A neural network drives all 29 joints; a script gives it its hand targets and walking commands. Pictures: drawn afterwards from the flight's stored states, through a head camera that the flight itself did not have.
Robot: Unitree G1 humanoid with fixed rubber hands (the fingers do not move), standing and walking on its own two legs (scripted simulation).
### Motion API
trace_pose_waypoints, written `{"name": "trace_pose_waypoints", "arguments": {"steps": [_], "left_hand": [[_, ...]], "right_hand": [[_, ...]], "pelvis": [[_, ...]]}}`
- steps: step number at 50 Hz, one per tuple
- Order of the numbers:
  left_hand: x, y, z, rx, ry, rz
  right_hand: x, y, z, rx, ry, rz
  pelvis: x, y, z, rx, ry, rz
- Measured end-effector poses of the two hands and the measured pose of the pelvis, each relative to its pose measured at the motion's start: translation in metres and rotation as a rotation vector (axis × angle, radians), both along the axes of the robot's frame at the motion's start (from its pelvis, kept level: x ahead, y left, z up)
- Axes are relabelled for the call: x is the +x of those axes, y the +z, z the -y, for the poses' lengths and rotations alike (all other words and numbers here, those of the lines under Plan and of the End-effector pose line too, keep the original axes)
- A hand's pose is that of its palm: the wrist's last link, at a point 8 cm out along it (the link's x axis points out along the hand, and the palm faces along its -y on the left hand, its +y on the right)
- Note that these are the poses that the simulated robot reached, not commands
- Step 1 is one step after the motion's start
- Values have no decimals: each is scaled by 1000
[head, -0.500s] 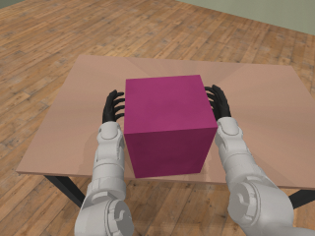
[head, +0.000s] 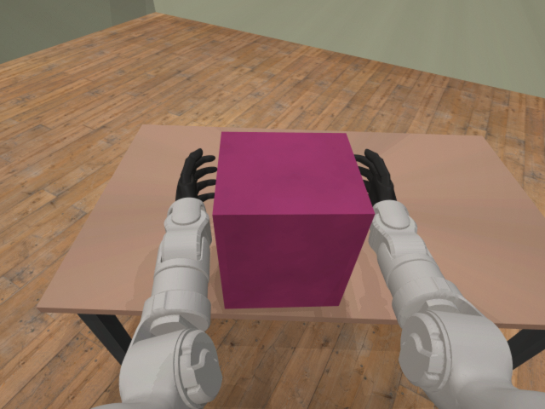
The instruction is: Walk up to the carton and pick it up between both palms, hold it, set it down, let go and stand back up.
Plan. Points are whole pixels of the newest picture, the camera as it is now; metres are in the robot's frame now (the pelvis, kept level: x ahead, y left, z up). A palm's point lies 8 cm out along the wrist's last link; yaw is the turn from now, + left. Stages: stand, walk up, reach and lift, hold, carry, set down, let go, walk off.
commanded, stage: reach and lift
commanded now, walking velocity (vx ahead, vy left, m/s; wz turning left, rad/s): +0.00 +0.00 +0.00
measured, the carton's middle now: (283, 223) +0.41 +0.04 +0.06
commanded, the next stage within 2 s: none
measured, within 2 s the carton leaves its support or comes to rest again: neither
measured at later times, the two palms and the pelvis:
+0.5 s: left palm (195, 184) +0.38 +0.17 +0.16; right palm (395, 196) +0.40 -0.12 +0.15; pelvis +0.00 +0.00 +0.00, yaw +1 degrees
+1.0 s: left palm (183, 160) +0.38 +0.18 +0.20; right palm (399, 178) +0.39 -0.11 +0.19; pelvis +0.00 +0.01 +0.00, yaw +2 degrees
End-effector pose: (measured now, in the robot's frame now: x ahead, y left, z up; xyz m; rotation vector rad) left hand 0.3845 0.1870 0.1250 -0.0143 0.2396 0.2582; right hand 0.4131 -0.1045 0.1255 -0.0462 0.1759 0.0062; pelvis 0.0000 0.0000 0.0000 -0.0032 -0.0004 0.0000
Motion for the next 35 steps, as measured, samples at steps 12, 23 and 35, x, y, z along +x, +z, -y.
{"name": "trace_pose_waypoints", "arguments": {"steps": [12, 23, 35], "left_hand": [[-1, 19, -8, 31, -18, 24], [0, 32, 12, 57, -52, -3], [-12, 57, -2, 52, -44, 50]], "right_hand": [[-5, 19, -7, 9, -12, 25], [-14, 22, 13, 22, -47, -2], [-22, 49, -1, 21, -41, 43]], "pelvis": [[-3, 0, -6, -7, 15, 12], [-4, 0, -5, -6, 18, 47], [-7, -1, -5, -6, 33, 89]]}}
